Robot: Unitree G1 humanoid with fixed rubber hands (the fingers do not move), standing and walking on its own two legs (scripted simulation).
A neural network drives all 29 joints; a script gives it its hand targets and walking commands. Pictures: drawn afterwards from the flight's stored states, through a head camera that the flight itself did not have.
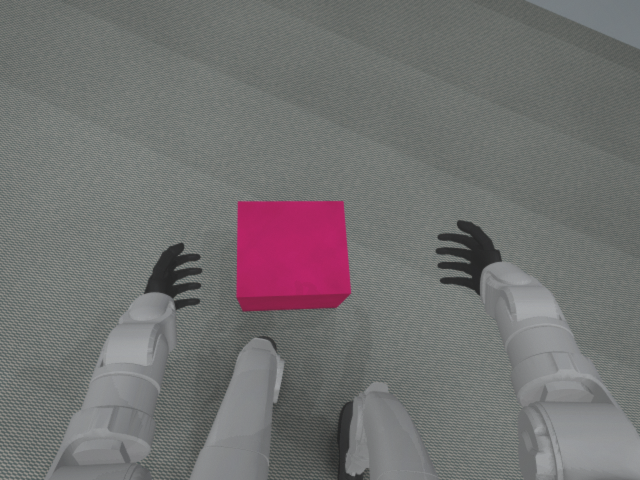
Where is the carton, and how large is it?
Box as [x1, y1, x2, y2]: [237, 201, 350, 310]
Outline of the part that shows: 238,201 237,299 243,310 336,307 350,293 343,201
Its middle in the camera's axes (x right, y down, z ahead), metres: -0.07 +0.06 +1.02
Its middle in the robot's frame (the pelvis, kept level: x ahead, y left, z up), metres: +0.51 +0.08 -0.58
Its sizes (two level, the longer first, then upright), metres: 0.261 0.234 0.215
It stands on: the floor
